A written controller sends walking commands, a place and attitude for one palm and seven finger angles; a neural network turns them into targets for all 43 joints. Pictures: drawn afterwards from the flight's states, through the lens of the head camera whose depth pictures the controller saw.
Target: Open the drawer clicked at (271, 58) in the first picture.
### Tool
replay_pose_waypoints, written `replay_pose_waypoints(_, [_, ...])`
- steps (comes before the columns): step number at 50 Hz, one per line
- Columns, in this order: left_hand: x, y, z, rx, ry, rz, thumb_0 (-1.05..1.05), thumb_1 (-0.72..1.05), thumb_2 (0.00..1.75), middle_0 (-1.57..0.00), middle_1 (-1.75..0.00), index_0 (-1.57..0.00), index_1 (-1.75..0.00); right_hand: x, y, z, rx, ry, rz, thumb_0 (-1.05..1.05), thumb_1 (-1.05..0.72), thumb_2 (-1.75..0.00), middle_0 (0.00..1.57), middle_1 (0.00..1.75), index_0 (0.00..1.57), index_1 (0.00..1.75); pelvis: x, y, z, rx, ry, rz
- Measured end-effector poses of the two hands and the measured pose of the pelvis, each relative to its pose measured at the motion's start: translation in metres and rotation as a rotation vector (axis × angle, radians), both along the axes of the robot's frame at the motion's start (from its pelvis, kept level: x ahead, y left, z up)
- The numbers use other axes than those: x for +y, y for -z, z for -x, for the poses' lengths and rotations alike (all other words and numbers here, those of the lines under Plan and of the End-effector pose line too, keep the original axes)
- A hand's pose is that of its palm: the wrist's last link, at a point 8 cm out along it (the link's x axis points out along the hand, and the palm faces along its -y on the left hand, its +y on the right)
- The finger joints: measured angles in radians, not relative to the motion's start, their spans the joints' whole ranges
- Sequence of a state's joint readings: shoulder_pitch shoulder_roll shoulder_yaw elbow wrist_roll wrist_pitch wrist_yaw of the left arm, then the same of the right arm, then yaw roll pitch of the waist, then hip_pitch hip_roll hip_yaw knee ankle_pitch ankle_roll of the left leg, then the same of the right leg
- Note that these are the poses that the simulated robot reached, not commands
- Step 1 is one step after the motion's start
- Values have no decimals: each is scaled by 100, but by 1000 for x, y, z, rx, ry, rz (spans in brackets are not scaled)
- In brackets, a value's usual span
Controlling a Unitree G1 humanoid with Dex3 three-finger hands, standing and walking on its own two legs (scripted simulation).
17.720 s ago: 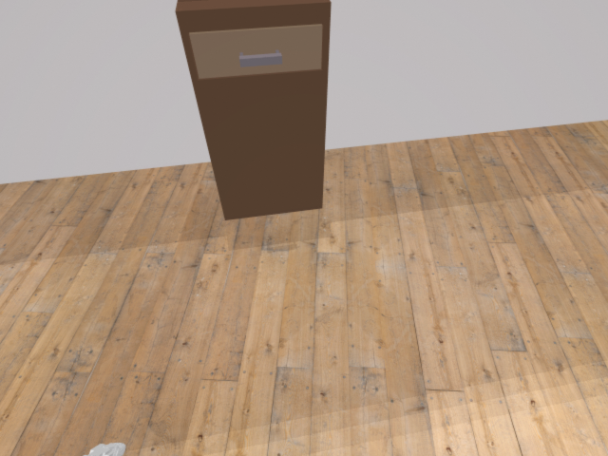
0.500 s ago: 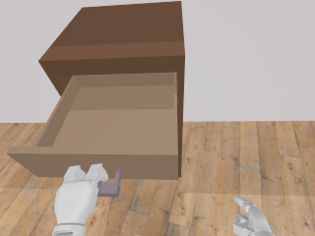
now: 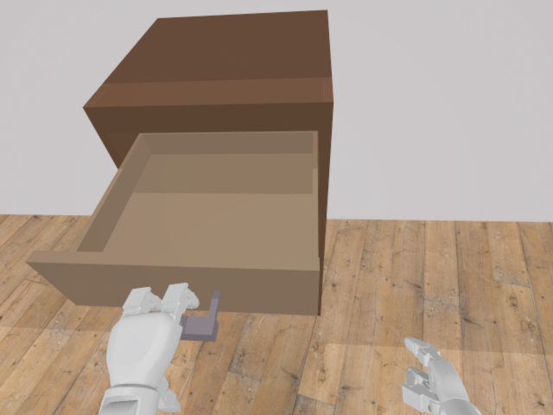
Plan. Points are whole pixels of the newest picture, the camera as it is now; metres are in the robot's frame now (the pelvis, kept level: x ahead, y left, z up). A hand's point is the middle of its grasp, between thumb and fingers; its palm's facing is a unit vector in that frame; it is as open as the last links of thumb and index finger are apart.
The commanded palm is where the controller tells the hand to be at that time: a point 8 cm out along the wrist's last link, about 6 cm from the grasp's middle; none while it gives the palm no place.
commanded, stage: lift the hand off the handle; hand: left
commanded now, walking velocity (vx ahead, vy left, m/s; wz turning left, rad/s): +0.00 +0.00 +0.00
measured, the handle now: (174, 311) +0.26 +0.18 +0.02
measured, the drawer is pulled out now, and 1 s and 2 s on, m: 0.30 0.29 0.29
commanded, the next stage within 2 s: draw the hand back to the body in 1.54 s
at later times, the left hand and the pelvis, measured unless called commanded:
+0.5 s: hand (162, 335) +0.22 +0.18 +0.03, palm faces +0.06 -0.17 -0.98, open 13.6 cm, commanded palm +0.19 +0.18 +0.09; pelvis +0.00 +0.01 +0.01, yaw +0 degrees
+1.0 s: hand (149, 312) +0.22 +0.18 +0.10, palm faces +0.09 -0.19 -0.98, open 13.8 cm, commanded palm +0.19 +0.18 +0.16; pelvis +0.01 +0.01 +0.03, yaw -1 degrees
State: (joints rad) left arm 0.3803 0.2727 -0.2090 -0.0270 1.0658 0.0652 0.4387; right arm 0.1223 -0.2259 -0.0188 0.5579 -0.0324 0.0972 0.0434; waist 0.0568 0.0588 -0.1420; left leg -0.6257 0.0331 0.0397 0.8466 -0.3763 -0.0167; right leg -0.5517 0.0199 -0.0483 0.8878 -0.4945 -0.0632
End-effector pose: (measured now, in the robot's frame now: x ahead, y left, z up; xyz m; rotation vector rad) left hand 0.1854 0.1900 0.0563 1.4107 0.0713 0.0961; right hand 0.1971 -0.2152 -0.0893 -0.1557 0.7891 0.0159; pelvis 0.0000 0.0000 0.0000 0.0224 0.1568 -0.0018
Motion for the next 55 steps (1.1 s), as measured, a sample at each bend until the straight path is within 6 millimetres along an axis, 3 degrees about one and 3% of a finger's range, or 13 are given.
replay_pose_waypoints(18, [2, -3, -9, 4, 13, -10, 0, -49, 30, -31, -120, -33, -121, 8, 5, 15, 40, 23, -2, 2, -91, -90, 20, 30, 20, 29, 5, -3, 6, -15, -2, 6])
replay_pose_waypoints(28, [0, -35, -8, -47, 28, 16, 0, -49, 30, -32, -120, -35, -122, 10, -8, 10, 3, 28, -24, 2, -91, -90, 20, 30, 20, 29, 9, -11, 4, -53, 8, 6])
replay_pose_waypoints(55, [0, -108, -11, -85, 50, 37, 0, -49, 30, -33, -120, -32, -121, 32, -43, -31, -87, -56, -78, 2, -91, -90, 20, 30, 20, 29, 8, -32, -9, -141, 12, 9])
